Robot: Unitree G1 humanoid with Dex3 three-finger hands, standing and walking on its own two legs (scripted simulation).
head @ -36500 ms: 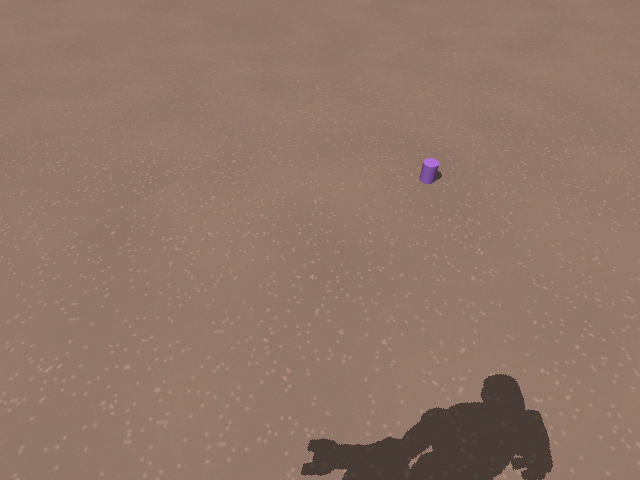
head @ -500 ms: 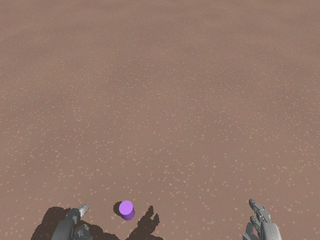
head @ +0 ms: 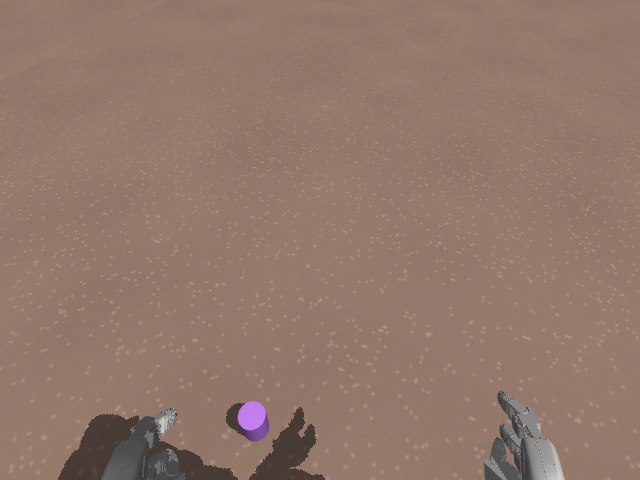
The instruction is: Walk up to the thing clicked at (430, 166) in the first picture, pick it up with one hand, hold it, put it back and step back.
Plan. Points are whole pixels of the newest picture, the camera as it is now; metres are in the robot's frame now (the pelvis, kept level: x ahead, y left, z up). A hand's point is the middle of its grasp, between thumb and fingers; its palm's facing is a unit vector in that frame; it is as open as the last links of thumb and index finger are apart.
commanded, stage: home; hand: left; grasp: from above
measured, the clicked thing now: (254, 421) +0.41 +0.20 -0.66
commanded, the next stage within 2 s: stand in 0.86 s
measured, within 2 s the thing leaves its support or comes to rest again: neither
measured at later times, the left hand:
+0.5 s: hand (179, 478) +0.16 +0.18 -0.05, palm faces +0.05 -0.98 -0.20, open 7.4 cm
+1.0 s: hand (179, 478) +0.16 +0.18 -0.05, palm faces +0.03 -0.97 -0.25, open 7.4 cm
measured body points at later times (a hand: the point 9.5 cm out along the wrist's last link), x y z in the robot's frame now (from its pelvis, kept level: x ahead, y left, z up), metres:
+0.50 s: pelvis +0.00 +0.00 +0.00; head +0.02 +0.01 +0.45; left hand +0.16 +0.23 -0.03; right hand +0.16 -0.24 -0.06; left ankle +0.01 +0.13 -0.68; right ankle +0.00 -0.14 -0.68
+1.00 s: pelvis +0.00 +0.00 +0.00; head +0.02 +0.00 +0.45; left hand +0.16 +0.23 -0.04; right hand +0.16 -0.24 -0.07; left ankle +0.01 +0.13 -0.68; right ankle +0.00 -0.14 -0.68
